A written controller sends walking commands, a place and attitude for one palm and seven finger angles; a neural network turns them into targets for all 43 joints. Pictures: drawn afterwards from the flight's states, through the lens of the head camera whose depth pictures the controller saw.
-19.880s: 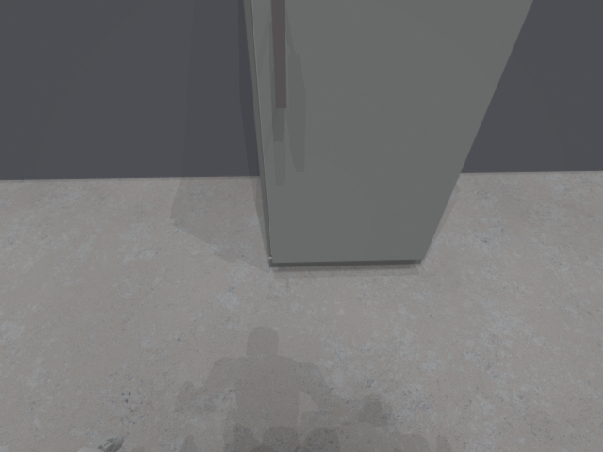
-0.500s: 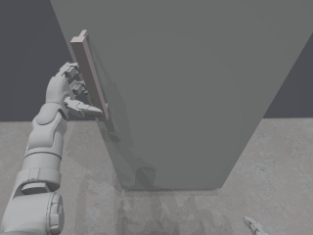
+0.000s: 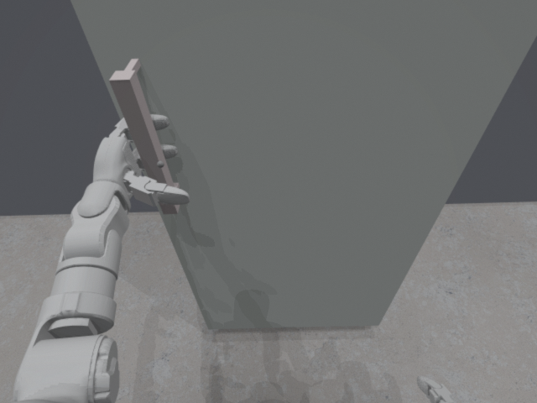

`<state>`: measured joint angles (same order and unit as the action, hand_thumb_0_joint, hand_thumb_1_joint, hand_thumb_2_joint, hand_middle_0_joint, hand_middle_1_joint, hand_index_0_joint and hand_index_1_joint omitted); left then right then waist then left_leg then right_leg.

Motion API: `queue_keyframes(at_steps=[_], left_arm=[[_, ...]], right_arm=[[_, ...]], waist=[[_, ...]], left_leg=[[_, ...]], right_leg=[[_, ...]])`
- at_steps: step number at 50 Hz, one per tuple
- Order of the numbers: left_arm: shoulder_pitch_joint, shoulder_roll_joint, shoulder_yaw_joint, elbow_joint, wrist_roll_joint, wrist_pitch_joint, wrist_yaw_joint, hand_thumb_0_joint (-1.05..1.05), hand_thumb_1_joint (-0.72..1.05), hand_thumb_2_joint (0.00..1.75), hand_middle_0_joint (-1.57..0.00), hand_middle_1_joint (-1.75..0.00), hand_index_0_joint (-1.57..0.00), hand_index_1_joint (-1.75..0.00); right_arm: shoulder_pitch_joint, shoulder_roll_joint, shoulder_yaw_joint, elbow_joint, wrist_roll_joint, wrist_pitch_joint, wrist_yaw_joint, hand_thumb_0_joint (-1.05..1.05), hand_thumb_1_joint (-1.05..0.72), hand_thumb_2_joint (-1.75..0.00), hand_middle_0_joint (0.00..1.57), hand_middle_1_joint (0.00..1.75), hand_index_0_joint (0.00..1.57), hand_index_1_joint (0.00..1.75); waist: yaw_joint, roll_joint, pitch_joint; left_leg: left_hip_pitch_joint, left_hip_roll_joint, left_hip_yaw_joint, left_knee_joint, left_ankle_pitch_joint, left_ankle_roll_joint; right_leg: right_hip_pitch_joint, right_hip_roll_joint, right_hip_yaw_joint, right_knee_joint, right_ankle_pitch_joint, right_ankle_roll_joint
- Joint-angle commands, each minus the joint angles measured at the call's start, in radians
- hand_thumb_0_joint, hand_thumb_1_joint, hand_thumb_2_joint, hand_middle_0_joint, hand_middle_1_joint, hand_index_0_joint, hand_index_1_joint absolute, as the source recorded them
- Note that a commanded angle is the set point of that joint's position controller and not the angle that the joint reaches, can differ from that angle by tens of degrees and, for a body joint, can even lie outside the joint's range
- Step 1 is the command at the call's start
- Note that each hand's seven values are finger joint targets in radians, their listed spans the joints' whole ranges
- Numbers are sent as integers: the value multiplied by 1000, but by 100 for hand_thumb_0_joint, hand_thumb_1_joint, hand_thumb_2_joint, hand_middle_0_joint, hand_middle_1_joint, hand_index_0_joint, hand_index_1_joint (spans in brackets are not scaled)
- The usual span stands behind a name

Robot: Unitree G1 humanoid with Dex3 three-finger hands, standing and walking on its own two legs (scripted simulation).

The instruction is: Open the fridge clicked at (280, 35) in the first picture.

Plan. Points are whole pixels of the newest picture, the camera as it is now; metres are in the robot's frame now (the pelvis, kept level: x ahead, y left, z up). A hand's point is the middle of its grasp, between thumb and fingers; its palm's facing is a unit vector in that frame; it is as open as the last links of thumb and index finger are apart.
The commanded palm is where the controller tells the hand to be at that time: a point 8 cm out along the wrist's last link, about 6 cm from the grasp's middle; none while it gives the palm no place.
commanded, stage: slide the fingers in behind the handle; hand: left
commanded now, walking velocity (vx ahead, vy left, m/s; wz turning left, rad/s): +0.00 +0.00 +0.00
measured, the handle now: (155, 145) +0.47 +0.20 +0.16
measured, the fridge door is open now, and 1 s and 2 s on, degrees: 0 0 0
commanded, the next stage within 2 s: grip the handle and tug to test in 0.64 s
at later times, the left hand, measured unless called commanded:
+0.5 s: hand (158, 166) +0.40 +0.17 +0.17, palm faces +0.05 -1.00 +0.00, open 14.1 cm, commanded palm +0.38 +0.22 +0.17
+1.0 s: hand (158, 166) +0.40 +0.17 +0.17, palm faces +0.05 -1.00 -0.01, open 12.7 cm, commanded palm +0.37 +0.22 +0.17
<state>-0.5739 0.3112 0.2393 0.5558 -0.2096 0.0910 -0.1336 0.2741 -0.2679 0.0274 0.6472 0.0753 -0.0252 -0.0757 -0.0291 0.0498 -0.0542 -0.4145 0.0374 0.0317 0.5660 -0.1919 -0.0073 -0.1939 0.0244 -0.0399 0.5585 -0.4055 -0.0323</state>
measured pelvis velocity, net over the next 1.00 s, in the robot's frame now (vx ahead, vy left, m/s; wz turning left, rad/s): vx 0.00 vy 0.00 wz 0.00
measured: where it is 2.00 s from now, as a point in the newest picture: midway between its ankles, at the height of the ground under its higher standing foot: outside the picture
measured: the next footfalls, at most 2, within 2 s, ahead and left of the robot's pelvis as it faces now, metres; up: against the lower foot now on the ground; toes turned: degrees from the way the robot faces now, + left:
none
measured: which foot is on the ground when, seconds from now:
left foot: down 0.00-1.00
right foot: down 0.00-1.00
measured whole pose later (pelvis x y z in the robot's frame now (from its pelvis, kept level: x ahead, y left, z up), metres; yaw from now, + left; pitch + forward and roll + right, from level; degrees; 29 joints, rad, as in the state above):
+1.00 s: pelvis +0.00 +0.00 +0.00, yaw +0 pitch +2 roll +0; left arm -0.52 0.29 0.22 0.47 -0.21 0.11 -0.10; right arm 0.27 -0.26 0.02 0.65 0.07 -0.02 -0.07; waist -0.02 0.05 -0.05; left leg -0.38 0.03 0.04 0.55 -0.19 0.00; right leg -0.16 0.02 -0.03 0.53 -0.40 -0.03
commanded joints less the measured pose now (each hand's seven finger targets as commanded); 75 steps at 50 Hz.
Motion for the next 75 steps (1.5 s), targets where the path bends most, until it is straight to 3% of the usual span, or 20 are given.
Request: queue_keyframes(at_steps=[1,3,7,11,17,22,25,29,31,37,38,41,47,51,55,59,62,66,67,75], left_arm=[[-388,172,30,-278,-16,-87,3,0,-50,30,-30,-120,-30,-120],[-380,204,51,-282,-15,-84,1,0,-50,30,-30,-120,-30,-120],[-370,143,2,-330,-14,-79,-1,0,-50,30,-30,-120,-30,-120],[-389,142,-6,-330,-11,-62,2,0,-50,30,-30,-120,-30,-120],[-413,179,22,-315,-14,-45,-1,0,-50,30,-30,-120,-30,-120],[-432,143,-8,-300,-14,-39,0,0,-50,30,-30,-120,-30,-120],[-405,194,41,-296,-11,-42,2,0,-50,30,-30,-120,-30,-120],[-423,164,12,-286,-14,-46,-4,0,-50,30,-30,-120,-30,-120],[-430,135,-16,-297,-14,-51,0,0,-50,30,-30,-120,-30,-120],[-391,136,-6,-325,-10,-64,8,0,-50,30,-30,-120,-30,-120],[-382,136,-2,-340,-13,-65,8,0,-45,32,-30,-121,-30,-121],[-378,149,4,-315,-15,-65,8,0,-31,38,-32,-123,-32,-123],[-376,130,-8,-350,-12,-60,12,0,-3,50,-35,-127,-35,-127],[-373,144,5,-326,-15,-54,17,0,15,58,-37,-129,-37,-129],[-381,126,-12,-335,-10,-51,13,0,34,66,-39,-132,-39,-132],[-366,160,22,-333,-12,-49,13,0,53,74,-41,-135,-41,-135],[-366,123,-12,-356,-14,-52,12,0,67,80,-43,-137,-43,-137],[-327,185,47,-340,-16,-50,14,0,85,88,-44,-139,-44,-139],[-344,165,24,-361,-13,-51,10,0,90,90,-45,-140,-45,-140],[-354,193,51,-348,-13,-31,7,0,90,90,-45,-140,-45,-140]], right_arm=[[-62,-124,-51,-149,-3,-52,-4,0,-90,-90,20,30,20,30],[-66,-127,-52,-145,-1,-49,-4,0,-90,-90,20,30,20,30],[-76,-120,-54,-149,0,-56,0,0,-90,-90,20,30,20,30],[-76,-122,-53,-141,1,-51,-5,0,-90,-90,20,30,20,30],[-81,-124,-51,-133,1,-44,-12,0,-90,-90,20,30,20,30],[-85,-119,-48,-135,1,-42,-10,0,-90,-90,20,30,20,30],[-84,-123,-49,-135,-2,-36,-12,0,-90,-90,20,30,20,30],[-88,-120,-45,-138,0,-34,-10,0,-90,-90,20,30,20,30],[-86,-120,-46,-141,0,-36,-10,0,-90,-90,20,30,20,30],[-88,-119,-51,-143,-3,-42,-5,0,-90,-90,20,30,20,30],[-86,-120,-51,-146,-5,-44,-4,0,-90,-90,20,30,20,30],[-87,-122,-49,-142,-3,-42,-6,0,-90,-90,20,30,20,30],[-92,-117,-49,-146,-2,-48,-3,0,-90,-90,20,30,20,30],[-82,-122,-49,-141,-4,-45,-6,0,-90,-90,20,30,20,30],[-86,-119,-48,-142,-2,-44,-5,0,-90,-90,20,30,20,30],[-86,-122,-50,-140,-4,-41,-6,0,-90,-90,20,30,20,30],[-92,-118,-51,-148,-2,-44,-4,0,-90,-90,20,30,20,30],[-84,-127,-52,-146,-6,-38,-6,0,-90,-90,20,30,20,30],[-95,-122,-50,-150,-4,-37,-4,0,-90,-90,20,30,20,30],[-93,-121,-48,-146,-4,-27,-8,0,-90,-90,20,30,20,30]], waist=[[13,-64,-300],[17,-76,-288],[14,-49,-281],[2,-35,-246],[3,-56,-268],[-2,-39,-258],[10,-49,-277],[4,-42,-244],[-3,-43,-253],[11,-39,-288],[14,-50,-307],[10,-70,-266],[15,-17,-281],[10,-54,-263],[9,-31,-267],[14,-35,-273],[12,-27,-281],[25,-65,-282],[20,-42,-281],[15,-48,-252]], left_leg=[[370,-37,-28,1,237,62],[351,-37,-25,-7,233,61],[379,-38,-21,-3,250,63],[373,-40,-21,-5,221,63],[369,-41,-22,-8,231,63],[374,-43,-27,-7,224,61],[373,-42,-26,-7,239,59],[363,-41,-28,-9,220,58],[374,-41,-31,-5,220,60],[399,-35,-32,-8,254,58],[403,-37,-33,-8,261,58],[374,-38,-28,-12,228,61],[402,-35,-29,-17,246,57],[383,-35,-29,-22,218,58],[403,-33,-34,-25,231,54],[396,-34,-27,-24,239,56],[405,-34,-29,-22,252,57],[385,-34,-25,-24,256,59],[390,-36,-24,-25,264,59],[378,-36,-21,-26,248,56]], right_leg=[[-114,11,15,-91,490,30],[-101,8,21,-88,518,33],[-116,10,18,-90,529,34],[-133,11,18,-103,488,34],[-117,4,25,-100,519,36],[-134,5,21,-102,495,33],[-116,4,22,-96,517,31],[-132,6,18,-100,488,29],[-133,7,16,-102,472,28],[-122,9,14,-95,497,25],[-113,10,13,-92,508,26],[-109,9,15,-105,481,29],[-118,11,13,-103,481,24],[-115,14,9,-114,450,26],[-129,15,9,-109,454,21],[-113,13,13,-111,475,24],[-112,13,11,-108,484,23],[-83,12,11,-109,499,25],[-87,10,15,-105,515,25],[-97,11,16,-112,510,27]])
